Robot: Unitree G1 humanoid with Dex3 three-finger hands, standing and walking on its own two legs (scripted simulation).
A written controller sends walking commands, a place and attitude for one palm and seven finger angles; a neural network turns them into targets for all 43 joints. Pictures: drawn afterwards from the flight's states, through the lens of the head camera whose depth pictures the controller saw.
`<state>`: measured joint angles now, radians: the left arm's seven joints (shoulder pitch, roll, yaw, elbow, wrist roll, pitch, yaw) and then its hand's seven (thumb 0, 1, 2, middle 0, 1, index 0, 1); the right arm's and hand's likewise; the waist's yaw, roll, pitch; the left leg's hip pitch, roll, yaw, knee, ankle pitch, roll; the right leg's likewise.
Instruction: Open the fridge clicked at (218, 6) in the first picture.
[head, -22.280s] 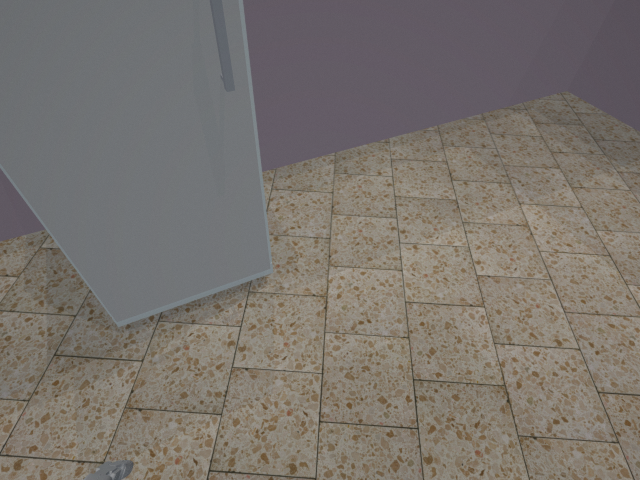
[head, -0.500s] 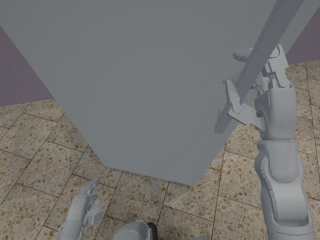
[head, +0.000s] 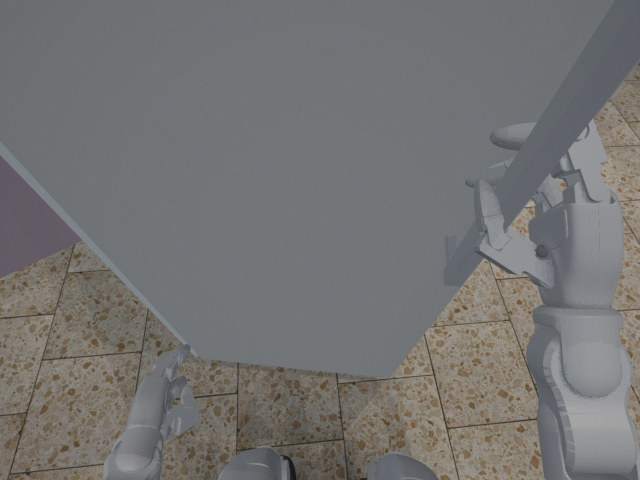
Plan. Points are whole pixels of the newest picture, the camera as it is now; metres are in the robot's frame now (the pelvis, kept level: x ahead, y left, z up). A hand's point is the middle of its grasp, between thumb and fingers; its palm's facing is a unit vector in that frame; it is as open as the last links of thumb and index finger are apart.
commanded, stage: walk backward, drawing the door open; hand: right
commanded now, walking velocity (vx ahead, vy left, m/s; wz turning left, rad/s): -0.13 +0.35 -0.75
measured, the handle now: (509, 171) +0.36 -0.11 +0.22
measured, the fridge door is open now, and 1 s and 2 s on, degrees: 40 71 71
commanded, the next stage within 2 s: stop walking and hold the door back in 0.88 s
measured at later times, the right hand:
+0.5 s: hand (449, 377) +0.19 -0.05 +0.20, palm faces +0.44 +0.88 -0.20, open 6.5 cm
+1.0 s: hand out of the picture +0.09 +0.02 +0.20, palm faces +0.78 +0.58 -0.25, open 6.4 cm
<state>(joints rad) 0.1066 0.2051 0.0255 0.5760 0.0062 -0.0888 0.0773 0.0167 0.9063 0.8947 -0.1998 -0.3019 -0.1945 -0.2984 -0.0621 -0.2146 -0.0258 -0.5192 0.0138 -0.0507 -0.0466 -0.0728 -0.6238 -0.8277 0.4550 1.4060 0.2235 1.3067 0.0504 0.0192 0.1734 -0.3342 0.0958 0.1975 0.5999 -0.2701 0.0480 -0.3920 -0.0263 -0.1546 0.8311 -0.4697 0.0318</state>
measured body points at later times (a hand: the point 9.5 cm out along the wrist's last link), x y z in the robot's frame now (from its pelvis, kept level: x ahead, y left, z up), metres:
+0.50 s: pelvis -0.05 +0.19 +0.00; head +0.01 +0.16 +0.44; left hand +0.20 +0.36 -0.09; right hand +0.16 -0.10 +0.21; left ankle +0.05 +0.27 -0.73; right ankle -0.07 +0.10 -0.70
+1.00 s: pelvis -0.04 +0.35 +0.00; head +0.00 +0.32 +0.45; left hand +0.25 +0.43 -0.09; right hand +0.04 -0.01 +0.22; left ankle +0.07 +0.42 -0.73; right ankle -0.10 +0.26 -0.67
